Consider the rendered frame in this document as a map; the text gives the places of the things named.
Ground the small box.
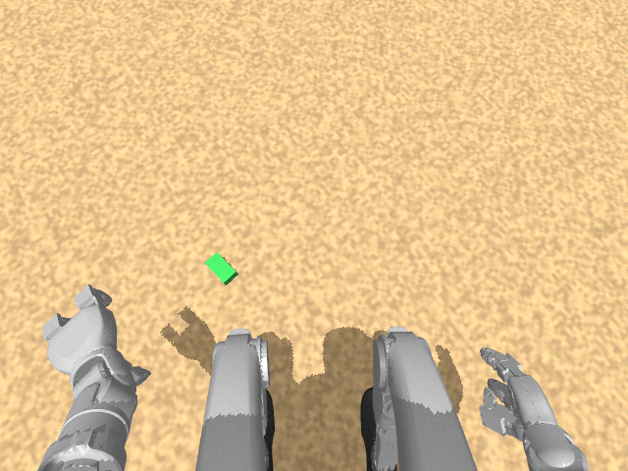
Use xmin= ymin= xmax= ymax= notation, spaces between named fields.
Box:
xmin=205 ymin=252 xmax=237 ymax=285

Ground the left robot arm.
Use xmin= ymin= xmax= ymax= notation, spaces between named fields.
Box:
xmin=37 ymin=348 xmax=137 ymax=471

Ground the right robot arm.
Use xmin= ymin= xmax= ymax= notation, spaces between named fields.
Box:
xmin=522 ymin=424 xmax=589 ymax=471

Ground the right robot hand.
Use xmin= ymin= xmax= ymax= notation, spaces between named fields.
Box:
xmin=479 ymin=347 xmax=558 ymax=442

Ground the left robot hand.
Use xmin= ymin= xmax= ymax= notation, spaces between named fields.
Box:
xmin=42 ymin=285 xmax=151 ymax=386

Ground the right robot foot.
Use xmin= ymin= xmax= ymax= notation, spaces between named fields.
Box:
xmin=360 ymin=388 xmax=397 ymax=471

